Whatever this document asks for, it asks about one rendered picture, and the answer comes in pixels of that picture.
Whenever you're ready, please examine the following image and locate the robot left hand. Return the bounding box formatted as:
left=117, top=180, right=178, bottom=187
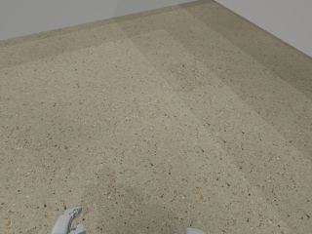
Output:
left=51, top=207, right=87, bottom=234

